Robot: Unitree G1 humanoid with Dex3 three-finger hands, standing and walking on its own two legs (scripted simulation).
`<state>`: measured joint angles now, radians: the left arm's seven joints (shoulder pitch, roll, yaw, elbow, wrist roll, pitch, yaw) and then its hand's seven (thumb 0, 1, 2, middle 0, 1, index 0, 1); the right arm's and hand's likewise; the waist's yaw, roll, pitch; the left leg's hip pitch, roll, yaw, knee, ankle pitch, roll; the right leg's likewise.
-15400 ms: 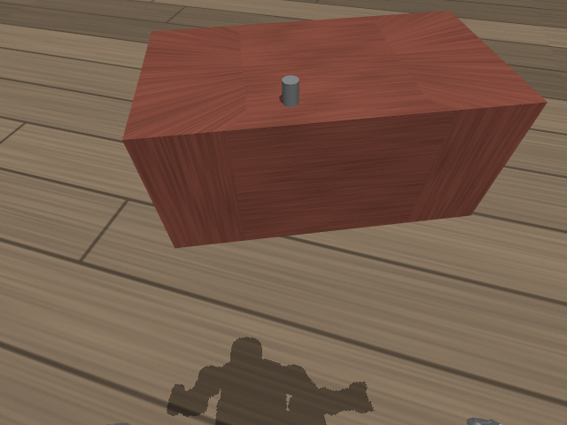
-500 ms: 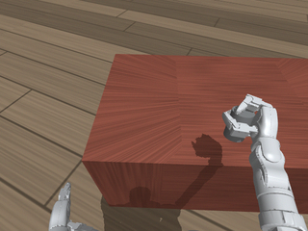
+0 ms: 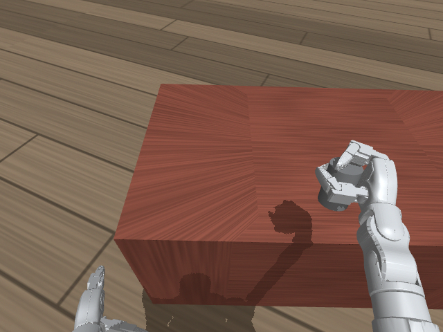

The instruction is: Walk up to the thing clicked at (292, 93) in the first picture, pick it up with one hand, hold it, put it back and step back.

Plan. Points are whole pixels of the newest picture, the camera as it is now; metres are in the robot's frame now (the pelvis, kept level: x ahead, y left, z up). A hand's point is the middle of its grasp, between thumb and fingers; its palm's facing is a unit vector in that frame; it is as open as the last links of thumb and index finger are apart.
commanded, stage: hold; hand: right
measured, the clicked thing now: (339, 184) +0.33 -0.18 +0.10
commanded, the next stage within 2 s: none
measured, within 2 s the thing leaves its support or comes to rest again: neither
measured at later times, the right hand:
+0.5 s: hand (338, 178) +0.32 -0.17 +0.13, palm faces +0.19 +0.98 +0.00, open 5.1 cm
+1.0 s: hand (335, 175) +0.33 -0.17 +0.13, palm faces +0.18 +0.98 -0.01, open 5.1 cm
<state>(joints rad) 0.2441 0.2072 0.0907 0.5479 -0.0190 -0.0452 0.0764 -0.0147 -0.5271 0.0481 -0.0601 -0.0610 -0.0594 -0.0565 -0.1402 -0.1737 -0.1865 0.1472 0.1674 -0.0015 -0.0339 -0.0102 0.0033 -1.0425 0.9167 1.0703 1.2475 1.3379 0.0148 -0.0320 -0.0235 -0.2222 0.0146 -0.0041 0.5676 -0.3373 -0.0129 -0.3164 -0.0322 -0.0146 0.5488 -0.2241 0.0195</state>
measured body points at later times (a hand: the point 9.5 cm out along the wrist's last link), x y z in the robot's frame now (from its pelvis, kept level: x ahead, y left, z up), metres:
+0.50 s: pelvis +0.00 +0.00 +0.00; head -0.01 +0.02 +0.45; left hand +0.16 +0.26 -0.08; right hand +0.31 -0.22 +0.13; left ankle -0.02 +0.13 -0.73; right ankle +0.04 -0.13 -0.73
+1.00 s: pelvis +0.01 +0.00 +0.01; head +0.00 +0.01 +0.46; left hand +0.16 +0.26 -0.08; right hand +0.32 -0.22 +0.13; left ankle -0.02 +0.13 -0.73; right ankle +0.04 -0.13 -0.73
